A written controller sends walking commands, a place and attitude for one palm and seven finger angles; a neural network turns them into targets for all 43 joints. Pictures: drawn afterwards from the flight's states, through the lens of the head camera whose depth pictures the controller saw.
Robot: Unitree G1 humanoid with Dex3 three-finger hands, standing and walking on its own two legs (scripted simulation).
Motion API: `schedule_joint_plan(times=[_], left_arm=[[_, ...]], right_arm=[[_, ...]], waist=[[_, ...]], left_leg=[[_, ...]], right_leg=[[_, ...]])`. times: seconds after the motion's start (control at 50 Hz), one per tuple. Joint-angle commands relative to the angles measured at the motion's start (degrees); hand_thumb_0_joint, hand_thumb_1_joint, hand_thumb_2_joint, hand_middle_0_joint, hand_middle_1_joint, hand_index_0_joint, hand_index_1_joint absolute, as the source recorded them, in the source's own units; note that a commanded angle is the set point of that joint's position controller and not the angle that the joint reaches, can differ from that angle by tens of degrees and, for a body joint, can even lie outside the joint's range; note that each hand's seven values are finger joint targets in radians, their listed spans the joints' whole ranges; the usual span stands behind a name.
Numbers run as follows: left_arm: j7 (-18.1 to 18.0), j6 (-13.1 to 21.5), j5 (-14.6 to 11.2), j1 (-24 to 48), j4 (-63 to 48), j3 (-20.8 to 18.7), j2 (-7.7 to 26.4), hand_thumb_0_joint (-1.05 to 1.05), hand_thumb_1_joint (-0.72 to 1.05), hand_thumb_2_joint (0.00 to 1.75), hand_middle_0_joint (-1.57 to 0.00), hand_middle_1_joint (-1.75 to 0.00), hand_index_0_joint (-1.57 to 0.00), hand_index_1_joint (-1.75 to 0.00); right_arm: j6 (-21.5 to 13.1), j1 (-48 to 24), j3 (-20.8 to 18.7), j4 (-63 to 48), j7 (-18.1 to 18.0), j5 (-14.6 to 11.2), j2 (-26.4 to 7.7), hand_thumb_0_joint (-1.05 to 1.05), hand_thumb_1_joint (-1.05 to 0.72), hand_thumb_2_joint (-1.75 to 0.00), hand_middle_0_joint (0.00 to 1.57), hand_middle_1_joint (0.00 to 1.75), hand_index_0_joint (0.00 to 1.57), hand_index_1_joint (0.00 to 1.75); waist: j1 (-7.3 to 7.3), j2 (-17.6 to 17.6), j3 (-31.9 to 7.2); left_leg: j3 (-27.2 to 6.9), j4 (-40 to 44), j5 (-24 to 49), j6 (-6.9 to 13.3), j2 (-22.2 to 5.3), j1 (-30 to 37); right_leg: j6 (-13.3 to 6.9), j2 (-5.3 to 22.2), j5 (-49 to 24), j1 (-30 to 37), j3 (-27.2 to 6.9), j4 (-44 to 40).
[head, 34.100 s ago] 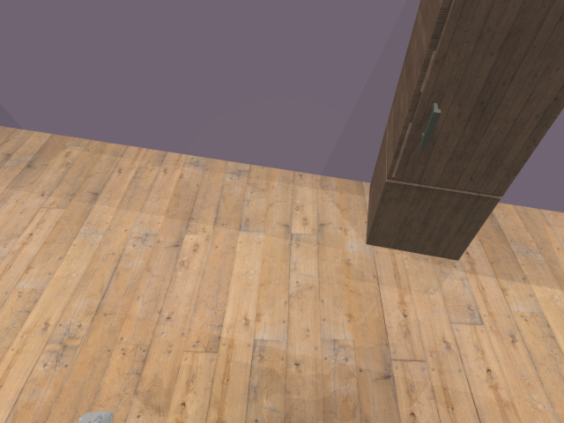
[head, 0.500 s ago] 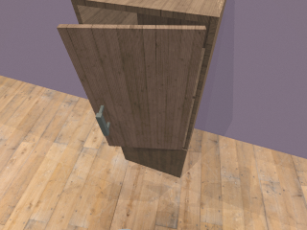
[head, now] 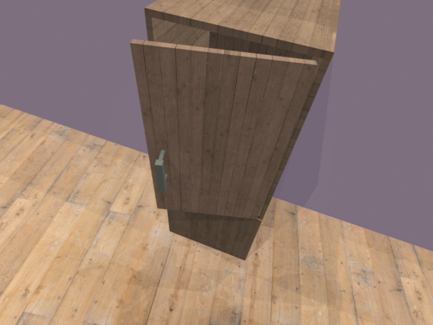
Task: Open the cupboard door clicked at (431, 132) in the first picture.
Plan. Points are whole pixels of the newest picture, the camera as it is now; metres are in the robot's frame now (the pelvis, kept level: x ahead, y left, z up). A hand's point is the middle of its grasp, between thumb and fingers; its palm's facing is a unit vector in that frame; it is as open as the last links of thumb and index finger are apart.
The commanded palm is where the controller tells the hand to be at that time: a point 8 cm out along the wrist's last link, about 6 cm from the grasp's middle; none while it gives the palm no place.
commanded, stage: come to a stop and stand still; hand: left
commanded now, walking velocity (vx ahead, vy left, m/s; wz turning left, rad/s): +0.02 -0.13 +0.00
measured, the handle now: (162, 171) +0.51 +0.18 -0.10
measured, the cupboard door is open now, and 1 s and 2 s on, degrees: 16 16 16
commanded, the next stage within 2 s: look again from close up in 0.08 s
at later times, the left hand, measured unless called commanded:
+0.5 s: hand out of the picture +0.04 +0.17 -0.18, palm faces -0.01 -0.97 -0.23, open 7.3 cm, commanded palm none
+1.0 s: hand (132, 291) +0.18 +0.16 -0.02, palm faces +0.14 -0.99 -0.03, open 7.7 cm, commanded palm +0.11 +0.22 -0.08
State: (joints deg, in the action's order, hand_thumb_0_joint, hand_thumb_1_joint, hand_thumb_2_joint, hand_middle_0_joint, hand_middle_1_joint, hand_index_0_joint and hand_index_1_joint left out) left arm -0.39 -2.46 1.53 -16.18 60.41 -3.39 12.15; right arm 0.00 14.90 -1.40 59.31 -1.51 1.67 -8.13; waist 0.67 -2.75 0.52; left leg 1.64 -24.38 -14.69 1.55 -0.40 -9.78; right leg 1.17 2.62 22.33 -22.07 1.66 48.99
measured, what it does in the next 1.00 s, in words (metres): steps on the spot: right foot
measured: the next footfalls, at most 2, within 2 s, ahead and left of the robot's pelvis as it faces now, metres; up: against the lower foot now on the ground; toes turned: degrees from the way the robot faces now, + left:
right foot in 0.18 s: +0.04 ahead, -0.13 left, +0.00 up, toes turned -2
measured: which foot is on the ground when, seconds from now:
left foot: down 0.00-1.00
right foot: up 0.00-0.16, down 0.18-1.00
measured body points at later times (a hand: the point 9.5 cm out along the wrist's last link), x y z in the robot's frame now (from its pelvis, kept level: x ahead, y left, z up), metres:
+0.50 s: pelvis +0.00 -0.01 -0.01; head -0.01 -0.02 +0.44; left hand +0.04 +0.22 -0.16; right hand +0.00 -0.23 -0.17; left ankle -0.02 +0.10 -0.74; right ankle +0.00 -0.13 -0.74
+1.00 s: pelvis -0.05 -0.02 -0.05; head -0.03 -0.02 +0.40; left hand +0.17 +0.21 -0.02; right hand +0.11 -0.28 -0.12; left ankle -0.02 +0.10 -0.74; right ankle +0.00 -0.13 -0.74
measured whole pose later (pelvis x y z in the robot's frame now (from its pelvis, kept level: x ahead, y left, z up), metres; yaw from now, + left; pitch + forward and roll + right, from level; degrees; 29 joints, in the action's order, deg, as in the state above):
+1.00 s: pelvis -0.05 -0.02 -0.05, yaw +1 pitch +7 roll +1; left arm 4.4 25.7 -11.7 -17.1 14.1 -5.0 9.5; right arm -18.4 13.8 -1.9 39.4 -2.2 -0.7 -15.2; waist -1.6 -0.1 -6.3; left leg 1.0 -49.6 -21.7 0.2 0.7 -34.9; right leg -1.0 2.7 20.9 -36.9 2.7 50.7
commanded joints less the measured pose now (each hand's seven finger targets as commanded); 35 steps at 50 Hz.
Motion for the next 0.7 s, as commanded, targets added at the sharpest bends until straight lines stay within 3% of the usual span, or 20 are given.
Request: schedule_joint_plan(times=[0.0,0.06,0.1,0.12,0.14,0.16,0.18,0.2,0.22,0.24,0.26,0.28,0.3,0.36,0.44,0.68], left_arm=[[0.37,1.73,-0.4,1.96,-3.4,0.89,0.08,0.0,0.9,0.9,-0.2,-0.3,-0.2,-0.3],[0.07,1.74,-0.75,2.36,-3.16,1.18,-0.39,0.0,0.9,0.9,-0.2,-0.3,-0.2,-0.3],[-0.26,2.01,-0.94,0.07,-1.78,1.04,-0.16,0.0,0.9,0.9,-0.2,-0.3,-0.2,-0.3],[-0.5,2.36,-0.94,-1.84,-0.76,1.02,0.22,0.0,0.9,0.9,-0.2,-0.3,-0.2,-0.3],[-0.88,2.8,-0.94,-2.83,0.25,0.9,1.68,0.0,0.9,0.9,-0.2,-0.3,-0.2,-0.3],[-3.65,3.33,-0.27,-6.85,2.52,1.62,3.66,0.0,0.9,0.9,-0.2,-0.3,-0.2,-0.3],[-3.16,4.35,-0.11,-5.28,1.2,1.89,6.16,0.0,0.9,0.9,-0.2,-0.3,-0.2,-0.3],[-2.69,5.07,-0.69,-4.89,1.54,2.18,5.2,0.0,0.9,0.9,-0.2,-0.3,-0.2,-0.3],[-2.58,5.21,-0.85,-2.59,1.07,2.38,3.98,0.0,0.9,0.9,-0.2,-0.3,-0.2,-0.3],[-2.45,4.99,-1.03,-1.49,0.68,2.67,3.06,0.0,0.9,0.9,-0.2,-0.3,-0.2,-0.3],[-2.31,4.75,-1.01,-0.64,0.38,2.78,2.85,0.0,0.9,0.9,-0.2,-0.3,-0.2,-0.3],[-2.21,4.5,-0.93,-0.27,0.32,2.8,2.95,0.0,0.9,0.9,-0.2,-0.3,-0.2,-0.3],[-2.14,4.42,-0.89,-0.94,0.51,2.86,2.79,0.0,0.9,0.9,-0.2,-0.3,-0.2,-0.3],[-1.99,4.31,-0.93,-1.22,0.85,3.12,2.36,0.0,0.9,0.9,-0.2,-0.3,-0.2,-0.3],[-1.92,4.32,-1.0,-1.2,0.92,3.28,2.35,0.0,0.9,0.9,-0.2,-0.3,-0.2,-0.3],[-1.72,4.39,-0.93,-3.48,1.25,3.36,2.4,0.0,0.9,0.9,-0.2,-0.3,-0.2,-0.3]], right_arm=[[-1.49,3.18,-1.25,-0.98,-1.1,0.22,-8.56,0.0,-0.9,-0.9,0.2,0.3,0.2,0.3],[-1.2,4.65,-1.45,0.93,-1.39,0.2,-9.15,0.0,-0.9,-0.9,0.2,0.3,0.2,0.3],[-1.08,4.9,-1.41,1.95,-1.54,-0.14,-8.71,0.0,-0.9,-0.9,0.2,0.3,0.2,0.3],[-1.18,5.05,-1.36,2.45,-1.52,-0.45,-8.0,0.0,-0.9,-0.9,0.2,0.3,0.2,0.3],[-1.44,6.21,-1.06,2.97,-1.35,-0.83,-5.96,0.0,-0.9,-0.9,0.2,0.3,0.2,0.3],[-2.48,-1.62,-0.58,-1.3,-0.76,-1.64,-7.85,0.0,-0.9,-0.9,0.2,0.3,0.2,0.3],[-2.1,-0.52,0.55,-3.24,-0.25,-1.14,-4.28,0.0,-0.9,-0.9,0.2,0.3,0.2,0.3],[-1.75,4.18,0.73,-1.35,0.18,-0.91,-3.1,0.0,-0.9,-0.9,0.2,0.3,0.2,0.3],[-1.69,6.38,0.38,-0.49,0.15,-0.67,-4.31,0.0,-0.9,-0.9,0.2,0.3,0.2,0.3],[-1.54,6.41,0.31,0.04,0.01,-0.7,-5.16,0.0,-0.9,-0.9,0.2,0.3,0.2,0.3],[-1.57,6.61,0.46,0.39,-0.01,-0.7,-5.23,0.0,-0.9,-0.9,0.2,0.3,0.2,0.3],[-1.71,6.02,0.74,0.52,-0.05,-0.6,-4.7,0.0,-0.9,-0.9,0.2,0.3,0.2,0.3],[-1.74,5.66,0.89,0.4,-0.21,-0.55,-5.17,0.0,-0.9,-0.9,0.2,0.3,0.2,0.3],[-1.61,5.7,0.91,0.07,-0.29,-0.68,-5.46,0.0,-0.9,-0.9,0.2,0.3,0.2,0.3],[-1.62,5.56,1.02,0.8,-0.18,-0.8,-5.39,0.0,-0.9,-0.9,0.2,0.3,0.2,0.3],[-1.52,4.78,1.19,2.04,0.0,-1.02,-5.44,0.0,-0.9,-0.9,0.2,0.3,0.2,0.3]], waist=[[-1.38,8.98,2.91],[-1.82,11.47,0.78],[-0.43,9.74,-0.7],[0.27,8.79,-1.44],[0.06,5.49,-2.06],[2.48,5.46,1.98],[-0.13,3.83,3.24],[-1.53,-1.96,-5.8],[-2.42,-6.32,-8.13],[-2.21,-4.48,-5.74],[-2.29,0.81,-3.51],[-1.55,5.62,-0.55],[-1.17,7.31,0.88],[-1.28,2.46,2.44],[-1.4,0.5,3.77],[-1.16,2.22,4.67]], left_leg=[[-10.7,11.61,14.89,7.15,-14.15,1.67],[-10.3,8.34,21.52,7.02,-13.76,3.51],[-9.13,4.71,24.86,5.31,-12.55,2.47],[-7.71,2.26,22.7,3.43,-10.68,1.36],[-6.04,0.34,16.98,1.23,-8.62,-3.45],[-1.05,-8.19,13.21,-1.34,-6.22,-3.73],[-0.33,-8.37,5.45,-2.29,-2.87,-7.22],[-0.08,-6.65,-2.44,-1.61,-2.38,-3.9],[-1.26,-5.76,1.85,-1.09,-3.05,-2.81],[-1.6,-4.65,3.75,-0.86,-3.64,-2.01],[-2.31,-2.87,6.61,-0.63,-4.34,-1.77],[-3.02,-1.79,10.99,-0.39,-5.03,-2.62],[-3.43,-1.8,13.31,-0.2,-5.45,-3.3],[-3.62,-0.42,9.59,-0.03,-5.37,-3.9],[-3.71,1.23,7.63,-0.03,-4.92,-3.57],[-3.24,4.21,2.97,-0.08,-4.51,-2.39]], right_leg=[[0.63,0.57,0.26,-2.13,-0.17,-3.59],[0.4,-0.54,0.98,2.67,1.07,-11.83],[0.06,-0.9,-6.06,9.1,1.45,-21.23],[-0.1,-0.39,-12.14,13.17,1.09,-27.16],[-1.15,2.47,-17.52,19.3,-2.56,-28.54],[-2.58,6.16,-35.86,11.87,-6.52,-27.7],[-3.87,9.68,-46.81,14.09,-6.14,-26.5],[-5.38,9.38,-40.43,17.05,-7.3,-24.44],[-5.34,7.67,-38.29,18.35,-5.37,-22.67],[-4.84,6.57,-31.95,15.51,-4.87,-23.08],[-4.49,5.46,-26.68,13.26,-4.32,-22.55],[-4.1,4.21,-24.98,11.92,-3.37,-21.66],[-3.95,3.62,-23.96,11.49,-3.53,-21.5],[-3.75,3.29,-20.17,10.79,-4.07,-22.94],[-3.36,3.31,-18.01,10.36,-4.29,-24.46],[-3.27,3.31,-11.05,9.55,-5.53,-28.87]])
